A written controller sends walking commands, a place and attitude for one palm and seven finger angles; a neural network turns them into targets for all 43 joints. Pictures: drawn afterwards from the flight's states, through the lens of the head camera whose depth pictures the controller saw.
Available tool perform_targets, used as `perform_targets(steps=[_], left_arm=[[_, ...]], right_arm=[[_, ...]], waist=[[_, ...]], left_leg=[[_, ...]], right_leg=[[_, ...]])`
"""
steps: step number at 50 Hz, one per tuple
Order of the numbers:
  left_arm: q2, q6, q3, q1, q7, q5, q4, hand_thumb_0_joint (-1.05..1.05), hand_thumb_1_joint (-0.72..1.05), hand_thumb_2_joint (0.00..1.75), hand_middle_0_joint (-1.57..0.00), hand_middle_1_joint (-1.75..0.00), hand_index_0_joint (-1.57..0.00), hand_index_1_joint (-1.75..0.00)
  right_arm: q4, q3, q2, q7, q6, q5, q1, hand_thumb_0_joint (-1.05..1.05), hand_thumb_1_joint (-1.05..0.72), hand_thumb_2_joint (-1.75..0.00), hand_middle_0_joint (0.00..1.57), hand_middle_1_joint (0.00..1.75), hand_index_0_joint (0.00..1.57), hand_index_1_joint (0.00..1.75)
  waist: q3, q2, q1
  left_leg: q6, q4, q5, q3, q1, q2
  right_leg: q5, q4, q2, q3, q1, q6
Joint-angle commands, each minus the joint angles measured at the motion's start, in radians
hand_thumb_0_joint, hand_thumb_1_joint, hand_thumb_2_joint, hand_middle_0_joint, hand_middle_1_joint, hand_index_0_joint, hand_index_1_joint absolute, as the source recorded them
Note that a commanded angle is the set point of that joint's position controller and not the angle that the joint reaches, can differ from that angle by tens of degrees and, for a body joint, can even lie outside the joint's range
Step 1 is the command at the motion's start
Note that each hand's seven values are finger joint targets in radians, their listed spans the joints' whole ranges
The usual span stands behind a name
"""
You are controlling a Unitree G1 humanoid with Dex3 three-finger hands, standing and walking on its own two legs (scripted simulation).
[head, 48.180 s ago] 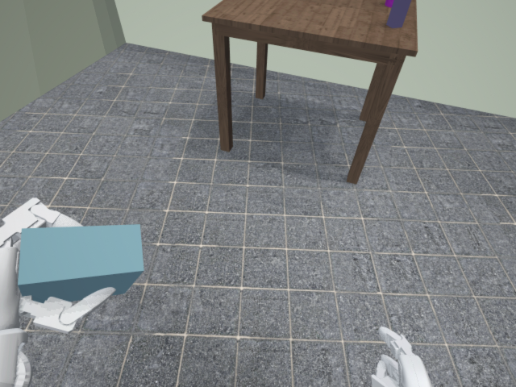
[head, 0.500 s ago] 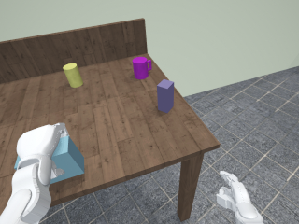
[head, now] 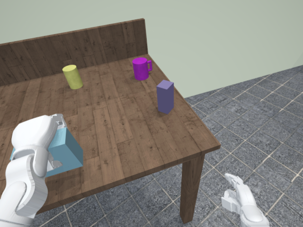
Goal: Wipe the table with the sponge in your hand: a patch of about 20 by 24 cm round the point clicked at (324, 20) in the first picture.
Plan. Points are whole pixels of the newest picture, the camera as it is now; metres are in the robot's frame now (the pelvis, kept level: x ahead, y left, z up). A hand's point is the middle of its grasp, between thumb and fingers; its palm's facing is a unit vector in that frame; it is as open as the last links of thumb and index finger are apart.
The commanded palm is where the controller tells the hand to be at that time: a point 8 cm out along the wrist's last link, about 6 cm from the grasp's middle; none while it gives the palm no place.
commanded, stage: lift the sponge slowly off the table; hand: left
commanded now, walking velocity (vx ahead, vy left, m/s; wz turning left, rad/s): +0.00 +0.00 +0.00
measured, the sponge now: (54, 157) +0.23 +0.31 +0.09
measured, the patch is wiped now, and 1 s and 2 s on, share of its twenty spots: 0.95 0.95 0.95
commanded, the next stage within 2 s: bring the sponge back beside the body in 0.84 s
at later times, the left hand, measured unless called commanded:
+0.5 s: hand (47, 131) +0.25 +0.30 +0.18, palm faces +0.17 -0.09 -0.98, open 9.7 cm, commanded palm +0.20 +0.30 +0.25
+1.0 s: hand (43, 127) +0.24 +0.29 +0.19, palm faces +0.24 -0.14 -0.96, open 9.7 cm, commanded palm +0.19 +0.29 +0.27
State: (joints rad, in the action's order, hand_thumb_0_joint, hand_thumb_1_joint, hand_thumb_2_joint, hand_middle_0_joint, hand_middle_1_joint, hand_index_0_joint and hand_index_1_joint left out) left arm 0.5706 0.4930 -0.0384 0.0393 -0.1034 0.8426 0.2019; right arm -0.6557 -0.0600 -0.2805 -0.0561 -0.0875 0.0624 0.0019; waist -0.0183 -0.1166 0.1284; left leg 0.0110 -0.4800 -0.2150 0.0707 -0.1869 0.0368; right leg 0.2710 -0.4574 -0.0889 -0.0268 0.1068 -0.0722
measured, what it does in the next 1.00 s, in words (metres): stands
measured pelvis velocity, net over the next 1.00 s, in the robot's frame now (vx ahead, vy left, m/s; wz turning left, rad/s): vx -0.01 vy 0.01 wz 0.00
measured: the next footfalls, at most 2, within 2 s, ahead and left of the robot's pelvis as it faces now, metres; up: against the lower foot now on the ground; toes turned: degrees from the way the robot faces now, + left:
none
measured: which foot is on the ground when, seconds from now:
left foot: down 0.00-1.00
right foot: down 0.00-1.00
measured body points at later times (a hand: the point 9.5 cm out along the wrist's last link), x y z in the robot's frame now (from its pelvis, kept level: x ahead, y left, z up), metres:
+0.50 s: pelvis -0.01 +0.01 +0.00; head -0.03 -0.04 +0.45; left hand +0.24 +0.30 +0.23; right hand +0.26 -0.17 -0.06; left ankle +0.03 +0.12 -0.74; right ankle -0.01 -0.08 -0.74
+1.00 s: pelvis -0.01 +0.01 +0.00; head -0.04 -0.03 +0.45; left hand +0.23 +0.30 +0.25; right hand +0.27 -0.15 -0.05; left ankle +0.03 +0.12 -0.74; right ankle -0.01 -0.08 -0.74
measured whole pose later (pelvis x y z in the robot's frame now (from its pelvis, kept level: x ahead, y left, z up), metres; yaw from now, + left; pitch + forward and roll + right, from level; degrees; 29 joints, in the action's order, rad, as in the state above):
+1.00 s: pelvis -0.01 +0.01 +0.00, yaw +0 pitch -4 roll +0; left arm 0.59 0.57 -0.06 -0.11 -0.14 0.78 0.31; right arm -0.62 -0.10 -0.26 -0.06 -0.10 0.08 0.04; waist -0.02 -0.12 0.15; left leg 0.03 -0.46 -0.18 0.07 -0.20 0.05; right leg 0.25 -0.45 -0.07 -0.03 0.13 -0.05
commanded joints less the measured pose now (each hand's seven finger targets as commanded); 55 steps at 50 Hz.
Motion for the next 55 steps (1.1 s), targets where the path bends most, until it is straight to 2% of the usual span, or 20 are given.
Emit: perform_targets(steps=[1, 4, 5, 6, 9, 11, 14, 20, 21, 24, 26, 27, 30, 31, 37, 43, 47, 50, 51, 55], left_arm=[[0.296, -0.026, 0.198, -0.312, 0.050, 0.048, 0.267, 0.00, 0.10, 1.30, -1.20, -1.60, -1.20, -1.60], [0.266, -0.018, 0.167, -0.354, 0.050, 0.051, 0.190, 0.00, 0.10, 1.30, -1.20, -1.60, -1.20, -1.60], [0.303, -0.015, 0.199, -0.367, 0.054, 0.056, 0.176, 0.00, 0.10, 1.30, -1.20, -1.60, -1.20, -1.60], [0.306, -0.009, 0.200, -0.390, 0.053, 0.053, 0.209, 0.00, 0.10, 1.30, -1.20, -1.60, -1.20, -1.60], [0.268, -0.002, 0.163, -0.412, 0.050, 0.039, 0.158, 0.00, 0.10, 1.30, -1.20, -1.60, -1.20, -1.60], [0.301, 0.011, 0.195, -0.390, 0.041, 0.035, 0.181, 0.00, 0.10, 1.30, -1.20, -1.60, -1.20, -1.60], [0.253, 0.013, 0.142, -0.415, 0.023, 0.026, 0.170, 0.00, 0.10, 1.30, -1.20, -1.60, -1.20, -1.60], [0.302, 0.018, 0.186, -0.399, 0.007, 0.029, 0.226, 0.00, 0.10, 1.30, -1.20, -1.60, -1.20, -1.60], [0.326, 0.022, 0.208, -0.411, 0.008, 0.030, 0.260, 0.00, 0.10, 1.30, -1.20, -1.60, -1.20, -1.60], [0.302, 0.019, 0.188, -0.441, 0.012, 0.028, 0.242, 0.00, 0.10, 1.30, -1.20, -1.60, -1.20, -1.60], [0.328, 0.025, 0.214, -0.449, 0.017, 0.021, 0.277, 0.00, 0.10, 1.30, -1.20, -1.60, -1.20, -1.60], [0.294, 0.025, 0.182, -0.473, 0.018, 0.021, 0.267, 0.00, 0.10, 1.30, -1.20, -1.60, -1.20, -1.60], [0.311, 0.031, 0.207, -0.412, 0.016, 0.002, 0.270, 0.00, 0.10, 1.30, -1.20, -1.60, -1.20, -1.60], [0.313, 0.040, 0.212, -0.423, 0.014, -0.002, 0.285, 0.00, 0.10, 1.30, -1.20, -1.60, -1.20, -1.60], [0.275, 0.049, 0.169, -0.475, 0.007, -0.017, 0.318, 0.00, 0.10, 1.30, -1.20, -1.60, -1.20, -1.60], [0.277, 0.061, 0.179, -0.427, 0.005, -0.018, 0.286, 0.00, 0.10, 1.30, -1.20, -1.60, -1.20, -1.60], [0.275, 0.063, 0.162, -0.516, 0.015, -0.005, 0.294, 0.00, 0.10, 1.30, -1.20, -1.60, -1.20, -1.60], [0.279, 0.060, 0.166, -0.470, 0.016, 0.000, 0.290, 0.00, 0.10, 1.30, -1.20, -1.60, -1.20, -1.60], [0.308, 0.063, 0.203, -0.438, 0.019, 0.001, 0.320, 0.00, 0.10, 1.30, -1.20, -1.60, -1.20, -1.60], [0.296, 0.062, 0.205, -0.348, 0.011, -0.015, 0.322, 0.00, 0.10, 1.30, -1.20, -1.60, -1.20, -1.60]], right_arm=[[0.199, 0.030, -0.076, -0.004, 0.073, 0.000, 0.286, 0.00, -0.90, -0.90, 0.20, 0.30, 0.20, 0.30], [0.183, 0.029, -0.077, -0.008, 0.064, -0.003, 0.259, 0.00, -0.90, -0.90, 0.20, 0.30, 0.20, 0.30], [0.176, 0.032, -0.082, -0.009, 0.059, -0.001, 0.256, 0.00, -0.90, -0.90, 0.20, 0.30, 0.20, 0.30], [0.190, 0.027, -0.080, -0.009, 0.065, 0.005, 0.291, 0.00, -0.90, -0.90, 0.20, 0.30, 0.20, 0.30], [0.180, 0.027, -0.078, -0.010, 0.065, 0.003, 0.271, 0.00, -0.90, -0.90, 0.20, 0.30, 0.20, 0.30], [0.189, 0.024, -0.080, -0.008, 0.067, 0.009, 0.299, 0.00, -0.90, -0.90, 0.20, 0.30, 0.20, 0.30], [0.188, 0.021, -0.077, -0.008, 0.064, 0.006, 0.281, 0.00, -0.90, -0.90, 0.20, 0.30, 0.20, 0.30], [0.196, 0.020, -0.077, -0.004, 0.059, 0.003, 0.284, 0.00, -0.90, -0.90, 0.20, 0.30, 0.20, 0.30], [0.206, 0.018, -0.077, -0.004, 0.063, 0.007, 0.305, 0.00, -0.90, -0.90, 0.20, 0.30, 0.20, 0.30], [0.197, 0.016, -0.073, -0.003, 0.057, 0.005, 0.285, 0.00, -0.90, -0.90, 0.20, 0.30, 0.20, 0.30], [0.208, 0.015, -0.072, -0.003, 0.063, 0.011, 0.310, 0.00, -0.90, -0.90, 0.20, 0.30, 0.20, 0.30], [0.203, 0.014, -0.069, -0.005, 0.063, 0.010, 0.298, 0.00, -0.90, -0.90, 0.20, 0.30, 0.20, 0.30], [0.203, 0.019, -0.074, -0.001, 0.053, 0.009, 0.288, 0.00, -0.90, -0.90, 0.20, 0.30, 0.20, 0.30], [0.214, 0.014, -0.072, -0.002, 0.059, 0.014, 0.316, 0.00, -0.90, -0.90, 0.20, 0.30, 0.20, 0.30], [0.222, 0.008, -0.068, -0.005, 0.060, 0.018, 0.315, 0.00, -0.90, -0.90, 0.20, 0.30, 0.20, 0.30], [0.217, 0.007, -0.071, -0.008, 0.048, 0.017, 0.302, 0.00, -0.90, -0.90, 0.20, 0.30, 0.20, 0.30], [0.222, 0.002, -0.068, -0.013, 0.053, 0.018, 0.308, 0.00, -0.90, -0.90, 0.20, 0.30, 0.20, 0.30], [0.219, 0.004, -0.070, -0.010, 0.044, 0.014, 0.304, 0.00, -0.90, -0.90, 0.20, 0.30, 0.20, 0.30], [0.226, 0.006, -0.070, -0.007, 0.050, 0.017, 0.322, 0.00, -0.90, -0.90, 0.20, 0.30, 0.20, 0.30], [0.222, 0.005, -0.071, 0.002, 0.033, 0.012, 0.309, 0.00, -0.90, -0.90, 0.20, 0.30, 0.20, 0.30]], waist=[[-0.198, 0.001, 0.006], [-0.166, 0.051, -0.005], [-0.173, 0.050, 0.001], [-0.175, 0.017, 0.005], [-0.193, 0.045, 0.003], [-0.197, 0.009, 0.012], [-0.204, 0.035, 0.000], [-0.229, 0.051, 0.012], [-0.228, 0.020, 0.015], [-0.210, 0.038, 0.010], [-0.213, -0.015, 0.017], [-0.221, -0.002, 0.014], [-0.229, 0.036, 0.021], [-0.215, 0.022, 0.021], [-0.235, 0.009, 0.017], [-0.211, 0.063, 0.014], [-0.221, 0.024, 0.014], [-0.226, 0.023, 0.018], [-0.235, -0.007, 0.025], [-0.236, 0.026, 0.027]], left_leg=[[0.047, 0.036, 0.181, 0.009, 0.096, 0.028], [0.043, 0.042, 0.159, -0.004, 0.078, 0.025], [0.042, 0.044, 0.161, -0.001, 0.078, 0.024], [0.040, 0.053, 0.144, 0.009, 0.082, 0.026], [0.039, 0.053, 0.153, 0.001, 0.079, 0.023], [0.037, 0.056, 0.152, 0.010, 0.077, 0.025], [0.038, 0.055, 0.156, 0.001, 0.072, 0.021], [0.041, 0.047, 0.188, 0.002, 0.078, 0.020], [0.040, 0.053, 0.174, 0.012, 0.078, 0.019], [0.035, 0.056, 0.177, 0.008, 0.077, 0.016], [0.034, 0.066, 0.161, 0.018, 0.080, 0.015], [0.033, 0.060, 0.173, 0.012, 0.079, 0.017], [0.033, 0.057, 0.192, 0.011, 0.082, 0.014], [0.031, 0.063, 0.171, 0.020, 0.078, 0.012], [0.028, 0.066, 0.173, 0.017, 0.080, 0.009], [0.027, 0.069, 0.153, 0.012, 0.078, 0.002], [0.025, 0.082, 0.116, 0.018, 0.073, 0.002], [0.025, 0.080, 0.138, 0.014, 0.080, 0.004], [0.025, 0.079, 0.133, 0.022, 0.078, 0.002], [0.027, 0.056, 0.183, 0.007, 0.075, 0.007]], right_leg=[[-0.232, 0.093, 0.034, -0.102, 0.004, -0.010], [-0.206, 0.104, 0.044, -0.073, 0.017, 0.002], [-0.203, 0.103, 0.042, -0.083, 0.015, -0.002], [-0.168, 0.109, 0.033, -0.109, 0.021, -0.012], [-0.187, 0.104, 0.045, -0.071, 0.007, -0.003], [-0.187, 0.102, 0.039, -0.104, 0.004, -0.013], [-0.194, 0.098, 0.050, -0.060, 0.003, 0.000], [-0.239, 0.084, 0.050, -0.063, -0.011, 0.000], [-0.218, 0.085, 0.041, -0.092, -0.006, -0.012], [-0.202, 0.089, 0.045, -0.057, 0.007, -0.006], [-0.175, 0.091, 0.036, -0.085, 0.009, -0.017], [-0.182, 0.085, 0.044, -0.059, 0.003, -0.013], [-0.218, 0.085, 0.047, -0.057, -0.007, -0.007], [-0.196, 0.088, 0.039, -0.086, 0.004, -0.016], [-0.184, 0.079, 0.050, -0.051, 0.002, -0.012], [-0.152, 0.090, 0.046, -0.049, 0.026, -0.008], [-0.100, 0.094, 0.044, -0.052, 0.026, -0.015], [-0.123, 0.092, 0.044, -0.048, 0.016, -0.013], [-0.124, 0.091, 0.034, -0.087, 0.008, -0.024], [-0.190, 0.081, 0.047, -0.060, -0.001, -0.011]])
